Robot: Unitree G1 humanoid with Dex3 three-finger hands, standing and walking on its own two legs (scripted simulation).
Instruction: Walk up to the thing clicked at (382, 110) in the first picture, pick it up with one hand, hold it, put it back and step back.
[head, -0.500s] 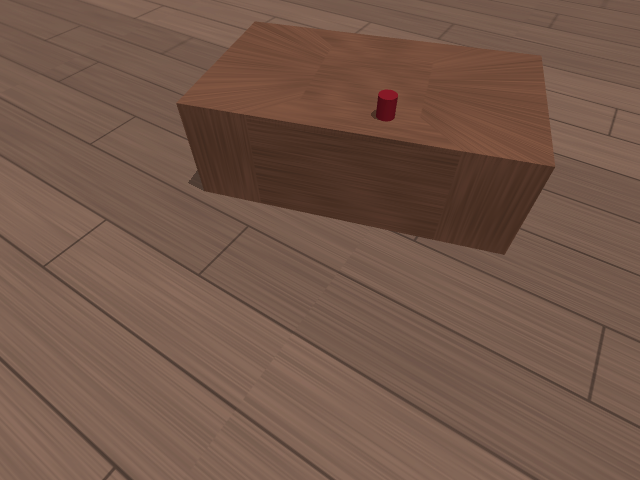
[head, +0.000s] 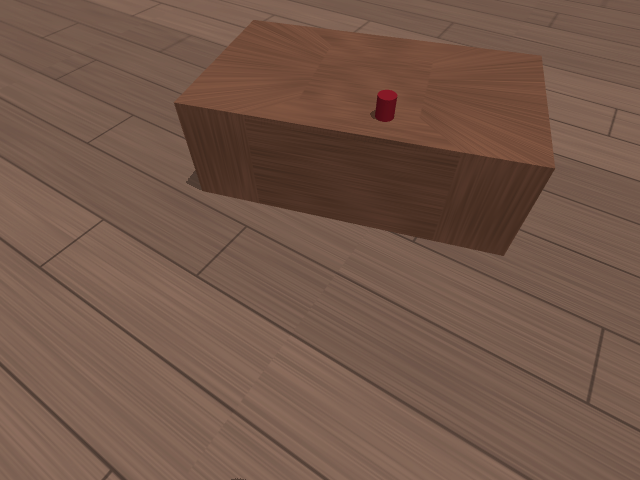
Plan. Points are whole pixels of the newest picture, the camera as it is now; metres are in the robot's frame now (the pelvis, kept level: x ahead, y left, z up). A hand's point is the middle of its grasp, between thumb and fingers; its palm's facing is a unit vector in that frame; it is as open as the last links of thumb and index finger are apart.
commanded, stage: stand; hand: right
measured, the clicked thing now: (385, 106) +1.29 -0.20 -0.29
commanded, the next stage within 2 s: walk up in 0.62 s
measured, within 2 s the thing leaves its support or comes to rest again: neither
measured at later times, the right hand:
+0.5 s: hand out of the picture +0.08 -0.25 -0.16, palm faces -0.03 +0.94 -0.34, open 7.4 cm
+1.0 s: hand out of the picture +0.14 -0.23 -0.15, palm faces +0.04 +0.91 -0.41, open 7.4 cm
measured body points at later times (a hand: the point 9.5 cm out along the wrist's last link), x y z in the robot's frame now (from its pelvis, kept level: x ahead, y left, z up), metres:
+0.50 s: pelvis +0.00 +0.00 +0.00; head +0.01 +0.00 +0.45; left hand +0.08 +0.30 -0.13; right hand +0.08 -0.29 -0.13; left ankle -0.01 +0.13 -0.75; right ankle -0.01 -0.12 -0.75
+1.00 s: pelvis +0.07 +0.07 -0.02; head +0.10 +0.08 +0.43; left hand +0.10 +0.40 -0.15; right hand +0.14 -0.28 -0.12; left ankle +0.11 +0.18 -0.75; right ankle -0.01 -0.10 -0.72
